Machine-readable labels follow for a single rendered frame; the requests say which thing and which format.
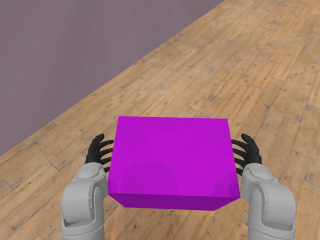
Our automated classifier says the robot right forearm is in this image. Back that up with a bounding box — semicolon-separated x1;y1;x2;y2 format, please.
239;163;297;240

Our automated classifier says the robot left hand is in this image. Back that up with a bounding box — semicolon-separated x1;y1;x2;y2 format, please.
85;133;114;173

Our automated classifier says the robot left forearm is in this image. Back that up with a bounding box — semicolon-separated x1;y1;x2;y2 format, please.
60;162;109;240

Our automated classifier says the carton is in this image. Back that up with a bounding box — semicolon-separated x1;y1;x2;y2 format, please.
107;116;241;211

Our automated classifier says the robot right hand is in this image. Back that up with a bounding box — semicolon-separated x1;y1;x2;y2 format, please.
231;133;262;176

